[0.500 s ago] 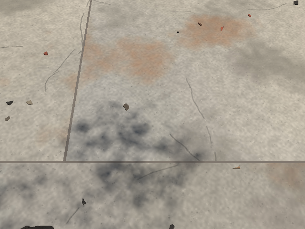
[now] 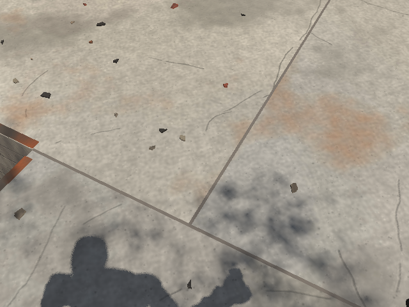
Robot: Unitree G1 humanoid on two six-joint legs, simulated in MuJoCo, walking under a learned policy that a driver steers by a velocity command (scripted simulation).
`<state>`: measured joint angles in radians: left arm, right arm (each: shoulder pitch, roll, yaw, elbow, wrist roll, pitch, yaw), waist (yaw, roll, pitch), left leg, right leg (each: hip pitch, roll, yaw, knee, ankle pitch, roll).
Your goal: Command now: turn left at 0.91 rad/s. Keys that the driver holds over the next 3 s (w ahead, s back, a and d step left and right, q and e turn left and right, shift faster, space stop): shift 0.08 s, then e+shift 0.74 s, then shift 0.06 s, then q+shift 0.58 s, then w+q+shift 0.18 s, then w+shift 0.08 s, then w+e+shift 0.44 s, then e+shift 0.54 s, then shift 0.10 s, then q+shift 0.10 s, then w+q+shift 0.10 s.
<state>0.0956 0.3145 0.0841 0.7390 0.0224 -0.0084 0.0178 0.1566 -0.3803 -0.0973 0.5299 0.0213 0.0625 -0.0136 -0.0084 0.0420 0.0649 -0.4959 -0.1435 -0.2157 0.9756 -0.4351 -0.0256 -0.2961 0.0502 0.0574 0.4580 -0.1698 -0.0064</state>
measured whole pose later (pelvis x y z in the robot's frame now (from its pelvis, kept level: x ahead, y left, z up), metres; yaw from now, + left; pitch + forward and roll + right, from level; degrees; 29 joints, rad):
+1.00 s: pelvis +0.04 -0.04 +0.00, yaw -27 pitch +2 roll +1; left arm 0.12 0.31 0.05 0.61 0.01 0.04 0.03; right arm 0.15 -0.31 -0.08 0.72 0.00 0.00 -0.01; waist 0.00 0.02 0.04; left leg -0.47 0.01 -0.05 0.77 -0.28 -0.09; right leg -0.29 0.10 0.14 0.52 -0.25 -0.06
